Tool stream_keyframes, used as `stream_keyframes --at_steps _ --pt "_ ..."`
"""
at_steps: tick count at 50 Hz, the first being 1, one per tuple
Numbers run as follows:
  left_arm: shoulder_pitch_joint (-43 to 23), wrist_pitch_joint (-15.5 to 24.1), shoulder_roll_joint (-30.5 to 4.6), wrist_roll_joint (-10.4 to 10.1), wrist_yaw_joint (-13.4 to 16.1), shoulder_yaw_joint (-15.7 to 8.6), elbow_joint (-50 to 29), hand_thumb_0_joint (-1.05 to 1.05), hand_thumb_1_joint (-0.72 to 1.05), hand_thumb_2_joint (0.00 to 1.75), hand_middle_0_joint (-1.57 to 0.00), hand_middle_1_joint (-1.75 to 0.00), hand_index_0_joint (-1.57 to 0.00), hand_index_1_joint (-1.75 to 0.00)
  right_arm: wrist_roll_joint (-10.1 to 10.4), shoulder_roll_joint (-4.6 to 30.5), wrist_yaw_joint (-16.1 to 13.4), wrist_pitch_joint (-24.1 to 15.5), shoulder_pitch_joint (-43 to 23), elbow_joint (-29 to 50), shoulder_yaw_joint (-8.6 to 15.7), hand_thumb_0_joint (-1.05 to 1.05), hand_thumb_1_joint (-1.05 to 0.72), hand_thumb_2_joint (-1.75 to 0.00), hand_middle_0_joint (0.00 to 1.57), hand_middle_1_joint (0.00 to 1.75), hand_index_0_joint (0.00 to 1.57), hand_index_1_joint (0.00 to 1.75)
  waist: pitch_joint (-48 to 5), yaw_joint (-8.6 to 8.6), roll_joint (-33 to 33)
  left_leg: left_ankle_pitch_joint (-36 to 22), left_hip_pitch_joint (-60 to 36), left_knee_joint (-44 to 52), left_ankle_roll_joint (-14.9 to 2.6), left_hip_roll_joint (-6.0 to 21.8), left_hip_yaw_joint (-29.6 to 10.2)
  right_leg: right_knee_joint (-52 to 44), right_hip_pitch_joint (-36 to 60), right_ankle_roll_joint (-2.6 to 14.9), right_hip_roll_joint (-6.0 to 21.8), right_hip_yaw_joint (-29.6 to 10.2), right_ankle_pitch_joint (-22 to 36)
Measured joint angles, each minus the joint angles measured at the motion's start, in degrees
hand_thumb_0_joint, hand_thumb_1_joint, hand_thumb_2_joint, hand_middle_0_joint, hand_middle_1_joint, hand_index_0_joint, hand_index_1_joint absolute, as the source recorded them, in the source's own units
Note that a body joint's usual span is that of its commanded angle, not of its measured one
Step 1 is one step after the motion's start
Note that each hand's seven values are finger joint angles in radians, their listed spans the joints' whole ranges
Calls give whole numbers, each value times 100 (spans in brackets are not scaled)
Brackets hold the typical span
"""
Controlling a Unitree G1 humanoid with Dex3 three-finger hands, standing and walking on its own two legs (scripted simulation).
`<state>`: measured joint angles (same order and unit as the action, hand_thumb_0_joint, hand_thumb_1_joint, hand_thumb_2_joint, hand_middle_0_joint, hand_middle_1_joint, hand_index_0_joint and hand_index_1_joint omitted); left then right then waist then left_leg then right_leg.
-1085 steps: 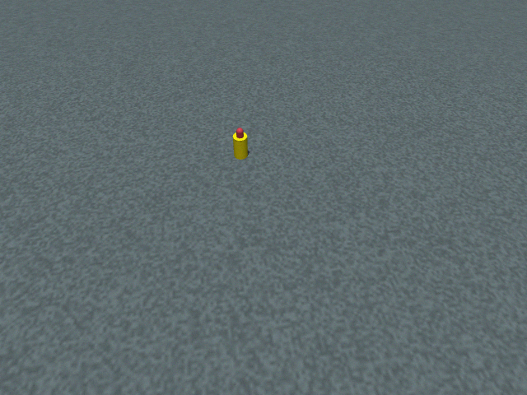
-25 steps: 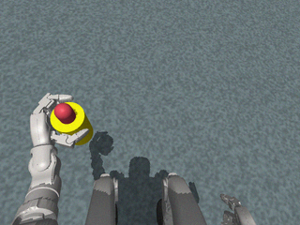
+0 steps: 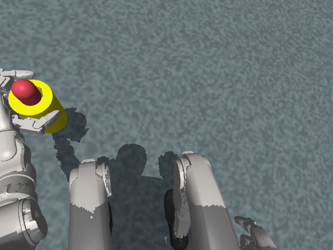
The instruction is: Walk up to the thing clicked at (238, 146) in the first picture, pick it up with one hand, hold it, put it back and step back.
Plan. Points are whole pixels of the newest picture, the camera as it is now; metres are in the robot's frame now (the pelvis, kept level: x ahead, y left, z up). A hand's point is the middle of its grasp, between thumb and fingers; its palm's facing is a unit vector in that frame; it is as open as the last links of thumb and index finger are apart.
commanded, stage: crouch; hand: left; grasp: from the side
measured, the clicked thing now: (38, 105) +0.45 +0.25 -0.09
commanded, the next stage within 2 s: lower in 0.80 s
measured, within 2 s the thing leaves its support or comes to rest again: neither
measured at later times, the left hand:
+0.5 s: hand (45, 107) +0.48 +0.27 -0.17, palm faces +0.28 -0.96 -0.05, open 11.0 cm
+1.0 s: hand (53, 109) +0.49 +0.26 -0.21, palm faces +0.25 -0.97 -0.05, open 11.0 cm
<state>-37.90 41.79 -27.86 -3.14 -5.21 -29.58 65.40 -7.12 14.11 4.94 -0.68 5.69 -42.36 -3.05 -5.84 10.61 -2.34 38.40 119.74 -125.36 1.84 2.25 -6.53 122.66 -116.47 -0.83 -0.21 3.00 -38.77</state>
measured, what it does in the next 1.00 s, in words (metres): lowers itself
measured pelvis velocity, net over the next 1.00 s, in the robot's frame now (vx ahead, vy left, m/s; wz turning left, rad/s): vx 0.00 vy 0.01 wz -0.11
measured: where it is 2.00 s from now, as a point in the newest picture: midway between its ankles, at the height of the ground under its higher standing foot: (141, 235)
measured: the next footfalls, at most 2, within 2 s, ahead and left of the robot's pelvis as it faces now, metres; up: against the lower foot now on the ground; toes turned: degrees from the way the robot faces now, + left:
none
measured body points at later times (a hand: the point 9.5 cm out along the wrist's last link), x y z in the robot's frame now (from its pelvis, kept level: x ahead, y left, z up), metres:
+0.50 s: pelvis +0.00 +0.01 -0.07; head +0.24 +0.08 +0.30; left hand +0.46 +0.32 -0.16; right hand +0.05 -0.27 -0.17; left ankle +0.09 +0.13 -0.36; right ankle +0.10 -0.12 -0.36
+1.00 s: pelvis +0.00 +0.01 -0.09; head +0.25 +0.10 +0.27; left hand +0.47 +0.31 -0.20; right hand +0.06 -0.27 -0.17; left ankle +0.09 +0.13 -0.36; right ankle +0.10 -0.12 -0.36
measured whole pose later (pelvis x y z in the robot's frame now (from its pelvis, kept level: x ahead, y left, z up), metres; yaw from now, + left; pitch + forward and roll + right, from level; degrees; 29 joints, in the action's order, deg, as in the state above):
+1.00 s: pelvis +0.00 +0.01 -0.09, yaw -6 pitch +25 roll -11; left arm -41.5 43.9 -40.8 -2.1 -6.0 -35.5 71.0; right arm -13.0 18.2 6.3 3.4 1.2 -38.6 -15.5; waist 7.6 15.3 -6.8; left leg 40.2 130.1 -144.4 2.1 1.2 -14.3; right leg 136.6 -123.8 -2.6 -2.0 8.2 -38.7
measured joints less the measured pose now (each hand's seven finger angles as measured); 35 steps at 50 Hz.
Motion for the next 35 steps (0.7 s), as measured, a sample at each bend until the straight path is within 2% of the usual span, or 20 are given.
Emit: stream_keyframes --at_steps 5,9,14,20,28,35 --pt "-267 -47 -211 -71 -71 -28 190 -4 -51 107 -63 -99 -68 -101 -11 51 -42 9 54 -61 -130 1 -95 -92 20 30 20 30 164 75 38 -45 336 -375 -20 -36 -51 343 -295 -39 2 15 36" --pt "-515 -37 -376 -51 -153 -113 488 -4 -52 107 -63 -98 -69 -100 -40 108 -33 41 76 -70 -277 1 -95 -91 20 30 21 30 243 156 67 -25 548 -659 -32 -45 -107 585 -478 -67 -16 43 28" --pt "-672 3 -566 26 -222 -414 758 -4 -52 107 -64 -97 -69 -99 -120 170 6 120 41 11 -460 1 -94 -91 20 30 21 30 417 270 45 28 744 -1011 -34 -38 -236 845 -630 -98 -64 129 21" --pt "-544 -9 -721 158 -176 -653 610 -4 -51 107 -63 -97 -69 -100 -249 206 51 239 11 114 -588 1 -93 -91 20 30 21 30 633 324 -100 63 927 -1311 -11 -44 -361 1070 -781 -111 -101 211 27" --pt "-264 -79 -828 99 -171 -484 152 -4 -50 105 -63 -97 -68 -100 -367 263 59 283 -93 97 -689 1 -93 -91 20 30 21 30 859 265 -225 95 1052 -1513 -5 -81 -445 1219 -852 -136 -100 267 -6" --pt "-379 -7 -910 32 -172 -309 270 -4 -50 105 -63 -97 -69 -99 -417 329 63 280 -286 124 -829 0 -94 -91 20 30 21 30 987 276 -239 124 1065 -1646 -20 -109 -544 1270 -790 -163 -106 346 -30"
